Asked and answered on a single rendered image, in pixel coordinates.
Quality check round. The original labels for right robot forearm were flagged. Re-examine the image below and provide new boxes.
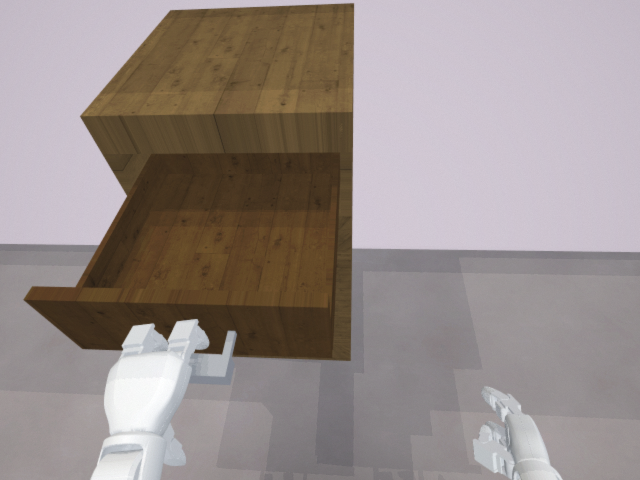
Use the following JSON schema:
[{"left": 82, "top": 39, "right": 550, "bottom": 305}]
[{"left": 512, "top": 460, "right": 562, "bottom": 480}]

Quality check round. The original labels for left robot forearm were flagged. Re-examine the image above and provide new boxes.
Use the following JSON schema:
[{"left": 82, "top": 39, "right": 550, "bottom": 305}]
[{"left": 90, "top": 431, "right": 167, "bottom": 480}]

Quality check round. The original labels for robot right hand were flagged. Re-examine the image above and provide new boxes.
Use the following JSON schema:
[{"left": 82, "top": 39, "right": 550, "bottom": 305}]
[{"left": 473, "top": 386, "right": 551, "bottom": 480}]

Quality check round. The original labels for drawer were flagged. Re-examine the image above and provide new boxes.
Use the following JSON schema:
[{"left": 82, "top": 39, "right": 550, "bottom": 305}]
[{"left": 24, "top": 152, "right": 340, "bottom": 358}]

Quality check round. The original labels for robot left hand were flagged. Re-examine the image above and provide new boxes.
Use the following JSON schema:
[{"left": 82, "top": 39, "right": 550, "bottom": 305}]
[{"left": 104, "top": 319, "right": 209, "bottom": 466}]

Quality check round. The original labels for cabinet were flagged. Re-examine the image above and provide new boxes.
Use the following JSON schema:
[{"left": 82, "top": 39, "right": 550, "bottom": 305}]
[{"left": 80, "top": 3, "right": 354, "bottom": 361}]

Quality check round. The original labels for handle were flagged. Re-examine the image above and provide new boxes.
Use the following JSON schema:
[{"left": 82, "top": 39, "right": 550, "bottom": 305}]
[{"left": 188, "top": 331, "right": 237, "bottom": 385}]

